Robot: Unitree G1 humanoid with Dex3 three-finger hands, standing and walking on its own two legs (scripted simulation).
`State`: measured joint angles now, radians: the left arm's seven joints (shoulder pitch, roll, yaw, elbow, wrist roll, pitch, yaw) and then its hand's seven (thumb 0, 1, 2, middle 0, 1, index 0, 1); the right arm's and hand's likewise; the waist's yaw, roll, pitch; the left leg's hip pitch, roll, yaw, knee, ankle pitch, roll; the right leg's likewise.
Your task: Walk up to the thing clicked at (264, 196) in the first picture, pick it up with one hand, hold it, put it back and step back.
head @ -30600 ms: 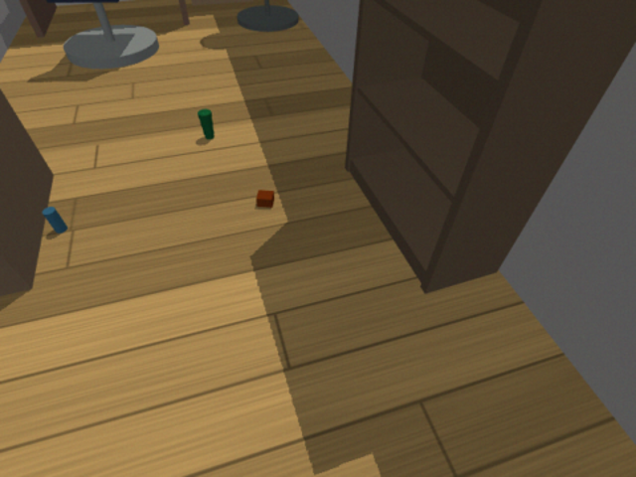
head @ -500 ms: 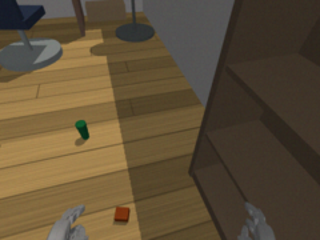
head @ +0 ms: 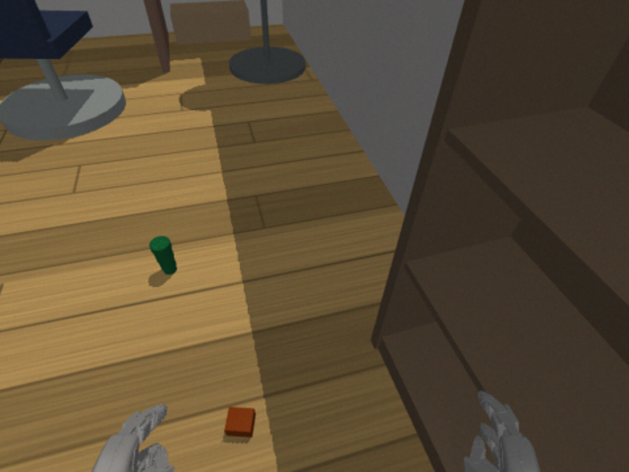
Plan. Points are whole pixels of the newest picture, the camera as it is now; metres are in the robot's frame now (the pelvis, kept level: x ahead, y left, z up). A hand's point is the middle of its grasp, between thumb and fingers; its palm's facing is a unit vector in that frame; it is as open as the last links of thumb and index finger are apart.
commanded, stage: home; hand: left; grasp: from above
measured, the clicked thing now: (240, 422) +0.42 +0.20 -0.69
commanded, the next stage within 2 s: stand in 0.74 s
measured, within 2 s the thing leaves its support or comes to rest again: neither
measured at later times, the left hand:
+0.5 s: hand out of the picture +0.16 +0.18 -0.05, palm faces +0.04 -0.98 -0.20, open 7.4 cm
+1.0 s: hand out of the picture +0.15 +0.21 -0.09, palm faces +0.01 -0.95 -0.32, open 7.4 cm
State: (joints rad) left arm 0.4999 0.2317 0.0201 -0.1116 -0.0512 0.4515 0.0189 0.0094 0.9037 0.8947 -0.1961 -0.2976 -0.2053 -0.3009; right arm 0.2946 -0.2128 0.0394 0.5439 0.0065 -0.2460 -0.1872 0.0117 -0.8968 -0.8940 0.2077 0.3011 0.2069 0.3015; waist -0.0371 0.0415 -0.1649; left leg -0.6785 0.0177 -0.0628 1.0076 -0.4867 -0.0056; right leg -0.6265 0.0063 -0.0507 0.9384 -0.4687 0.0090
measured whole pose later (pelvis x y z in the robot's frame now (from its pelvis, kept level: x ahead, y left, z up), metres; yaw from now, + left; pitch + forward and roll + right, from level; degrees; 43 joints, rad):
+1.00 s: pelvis -0.01 +0.00 +0.02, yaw +0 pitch +2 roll +0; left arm 0.24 0.28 0.01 0.45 0.05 0.12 0.03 0.01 0.90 0.89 -0.20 -0.30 -0.21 -0.30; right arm 0.18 -0.27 0.00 0.77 -0.08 -0.07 -0.04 0.01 -0.90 -0.89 0.21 0.30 0.21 0.30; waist 0.02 -0.02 0.00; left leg -0.48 -0.02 -0.02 0.86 -0.42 0.01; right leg -0.47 -0.03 -0.01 0.86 -0.43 0.01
